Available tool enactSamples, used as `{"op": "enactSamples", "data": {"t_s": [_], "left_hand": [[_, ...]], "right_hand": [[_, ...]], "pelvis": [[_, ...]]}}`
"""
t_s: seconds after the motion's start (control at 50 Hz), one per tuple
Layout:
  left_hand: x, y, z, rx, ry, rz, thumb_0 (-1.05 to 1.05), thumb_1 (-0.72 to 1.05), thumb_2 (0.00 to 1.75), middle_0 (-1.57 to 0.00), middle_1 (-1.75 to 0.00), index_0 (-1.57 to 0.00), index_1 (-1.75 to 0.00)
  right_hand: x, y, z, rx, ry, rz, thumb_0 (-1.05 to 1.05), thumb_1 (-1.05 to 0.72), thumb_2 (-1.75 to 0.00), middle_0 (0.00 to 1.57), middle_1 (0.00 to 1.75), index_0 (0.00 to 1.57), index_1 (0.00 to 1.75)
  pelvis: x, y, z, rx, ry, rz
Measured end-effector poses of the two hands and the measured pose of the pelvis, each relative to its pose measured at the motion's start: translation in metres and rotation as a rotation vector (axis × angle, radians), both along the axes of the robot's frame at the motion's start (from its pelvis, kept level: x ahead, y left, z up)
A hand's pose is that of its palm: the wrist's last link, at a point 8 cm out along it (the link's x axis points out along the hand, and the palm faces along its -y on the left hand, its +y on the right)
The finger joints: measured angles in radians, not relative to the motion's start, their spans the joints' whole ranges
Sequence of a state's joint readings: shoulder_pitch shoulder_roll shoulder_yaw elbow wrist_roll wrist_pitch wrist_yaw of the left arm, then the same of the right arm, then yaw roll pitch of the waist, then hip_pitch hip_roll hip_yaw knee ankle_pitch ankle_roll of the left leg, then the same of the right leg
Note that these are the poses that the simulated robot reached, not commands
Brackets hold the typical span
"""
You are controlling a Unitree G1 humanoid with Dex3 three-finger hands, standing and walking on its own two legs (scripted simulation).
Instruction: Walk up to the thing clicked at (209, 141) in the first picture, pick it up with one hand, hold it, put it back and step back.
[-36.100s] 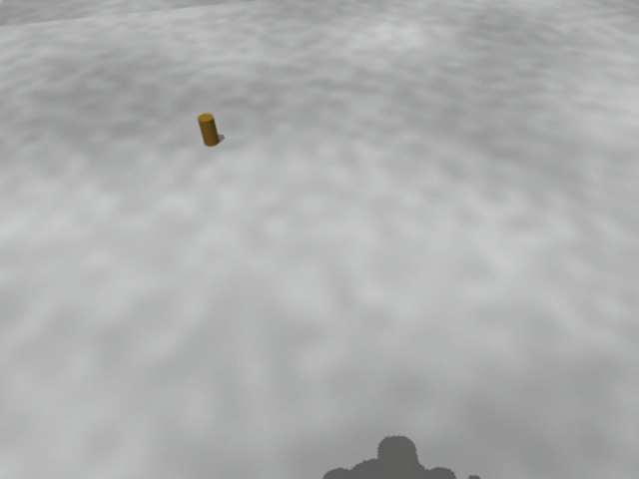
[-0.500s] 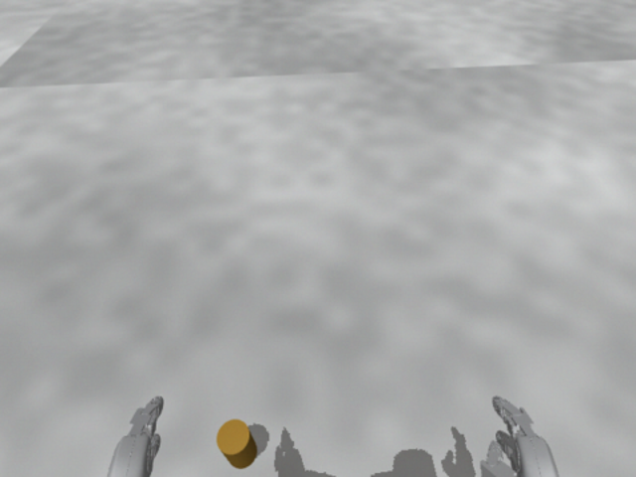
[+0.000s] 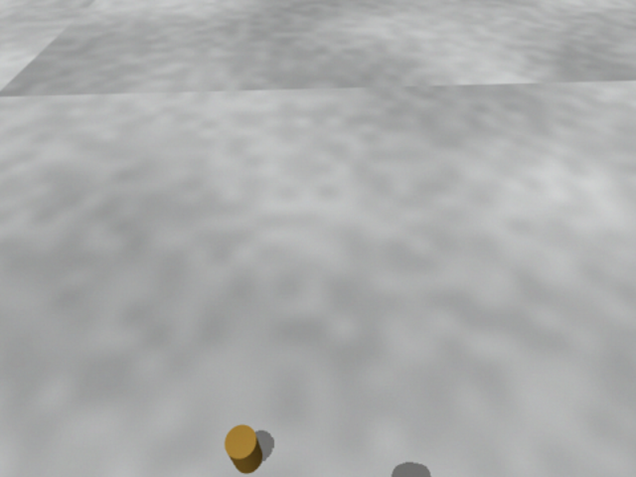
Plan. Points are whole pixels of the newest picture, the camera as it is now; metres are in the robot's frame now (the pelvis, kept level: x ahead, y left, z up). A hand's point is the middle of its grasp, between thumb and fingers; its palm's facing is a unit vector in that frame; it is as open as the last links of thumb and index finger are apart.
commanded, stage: stand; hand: left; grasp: from the side
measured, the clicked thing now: (244, 449) +0.35 +0.22 -0.69
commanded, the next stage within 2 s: step back in 1.84 s
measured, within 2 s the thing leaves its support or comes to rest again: neither
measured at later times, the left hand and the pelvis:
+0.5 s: hand out of the picture +0.03 +0.25 -0.15, palm faces -0.03 -0.94 -0.35, open 7.4 cm; pelvis -0.02 +0.00 +0.01, yaw +0 degrees
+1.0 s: hand out of the picture +0.08 +0.23 -0.14, palm faces -0.05 -0.94 -0.33, open 7.4 cm; pelvis +0.00 -0.01 +0.02, yaw -1 degrees
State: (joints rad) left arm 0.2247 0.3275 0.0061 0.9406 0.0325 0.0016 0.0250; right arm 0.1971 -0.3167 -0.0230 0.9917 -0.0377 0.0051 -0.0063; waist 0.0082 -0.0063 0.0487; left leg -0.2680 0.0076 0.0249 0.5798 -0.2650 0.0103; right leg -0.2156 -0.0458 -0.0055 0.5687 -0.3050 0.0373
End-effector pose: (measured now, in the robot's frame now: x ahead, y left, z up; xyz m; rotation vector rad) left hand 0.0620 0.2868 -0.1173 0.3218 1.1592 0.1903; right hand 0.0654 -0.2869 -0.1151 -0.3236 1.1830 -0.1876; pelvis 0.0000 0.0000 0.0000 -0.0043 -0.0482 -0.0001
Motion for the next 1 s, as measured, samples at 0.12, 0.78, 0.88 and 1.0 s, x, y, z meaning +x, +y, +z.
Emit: {"op": "enactSamples", "data": {"t_s": [0.12,0.78,0.88,1.0], "left_hand": [[-0.016,0.002,0.003,-0.009,0.053,0.018,0.01,0.89,0.90,-0.20,-0.30,-0.20,-0.30],[-0.021,-0.006,0.009,-0.005,0.116,0.016,0.01,0.91,0.90,-0.20,-0.30,-0.20,-0.30],[-0.006,-0.008,0.009,-0.012,0.093,0.004,0.01,0.91,0.90,-0.20,-0.30,-0.20,-0.30],[0.009,-0.008,0.011,-0.013,0.075,-0.007,0.00,0.91,0.90,-0.20,-0.30,-0.20,-0.30]], "right_hand": [[-0.012,0.010,0.000,0.027,0.034,-0.013,0.00,-0.91,-0.90,0.20,0.30,0.20,0.30],[-0.025,-0.010,0.002,0.029,0.086,-0.059,0.00,-0.91,-0.90,0.20,0.30,0.20,0.30],[-0.022,-0.011,0.004,0.027,0.080,-0.062,0.00,-0.91,-0.90,0.20,0.30,0.20,0.30],[-0.017,-0.012,0.006,0.022,0.077,-0.067,0.00,-0.91,-0.90,0.20,0.30,0.20,0.30]], "pelvis": [[-0.005,0.004,0.008,0.002,-0.019,-0.001],[-0.008,-0.005,0.015,0.004,-0.018,-0.011],[-0.004,-0.006,0.016,0.004,-0.016,-0.014],[0.000,-0.006,0.016,0.005,-0.010,-0.017]]}}
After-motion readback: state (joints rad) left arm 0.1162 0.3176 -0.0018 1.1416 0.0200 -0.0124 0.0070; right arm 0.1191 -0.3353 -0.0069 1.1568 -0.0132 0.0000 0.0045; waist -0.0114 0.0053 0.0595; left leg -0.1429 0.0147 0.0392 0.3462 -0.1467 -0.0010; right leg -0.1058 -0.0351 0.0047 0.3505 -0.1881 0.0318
